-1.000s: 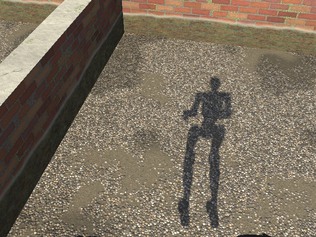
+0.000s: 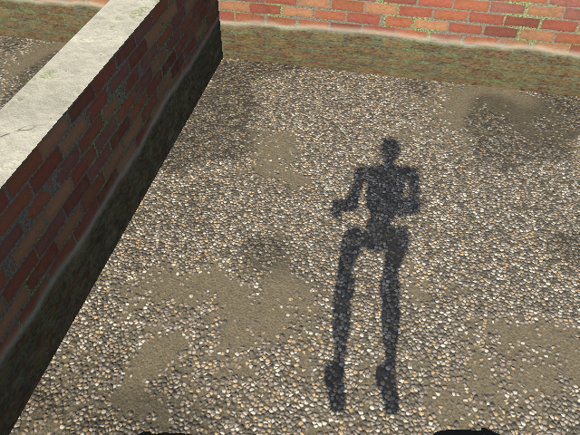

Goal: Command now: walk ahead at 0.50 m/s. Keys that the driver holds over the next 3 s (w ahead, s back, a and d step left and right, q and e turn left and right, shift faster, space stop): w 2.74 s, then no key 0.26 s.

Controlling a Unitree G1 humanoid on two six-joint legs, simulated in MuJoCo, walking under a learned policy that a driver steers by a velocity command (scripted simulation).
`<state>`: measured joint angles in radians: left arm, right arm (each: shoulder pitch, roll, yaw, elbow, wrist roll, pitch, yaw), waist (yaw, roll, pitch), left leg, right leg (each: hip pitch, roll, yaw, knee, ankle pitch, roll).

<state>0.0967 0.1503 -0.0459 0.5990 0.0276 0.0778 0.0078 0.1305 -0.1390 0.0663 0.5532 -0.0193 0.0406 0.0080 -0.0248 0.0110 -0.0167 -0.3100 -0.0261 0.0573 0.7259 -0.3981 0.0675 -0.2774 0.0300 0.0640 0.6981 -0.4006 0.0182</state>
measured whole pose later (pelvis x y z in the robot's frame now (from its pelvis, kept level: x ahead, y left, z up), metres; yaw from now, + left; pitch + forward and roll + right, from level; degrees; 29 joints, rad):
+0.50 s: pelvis +0.00 +0.00 +0.00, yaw +0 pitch -1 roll -1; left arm 0.10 0.15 -0.05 0.60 0.03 0.08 0.01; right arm 0.14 -0.14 0.07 0.55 -0.02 0.04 0.01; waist -0.02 0.01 -0.02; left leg -0.31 -0.02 0.06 0.73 -0.40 0.07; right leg -0.28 0.03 0.07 0.70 -0.40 0.02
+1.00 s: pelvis +0.00 +0.00 +0.00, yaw +0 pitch -1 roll -1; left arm 0.10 0.15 -0.05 0.60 0.03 0.08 0.01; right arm 0.14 -0.14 0.07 0.55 -0.01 0.04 0.00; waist -0.02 0.01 -0.02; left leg -0.31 -0.02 0.07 0.73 -0.40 0.07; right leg -0.28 0.03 0.07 0.70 -0.40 0.02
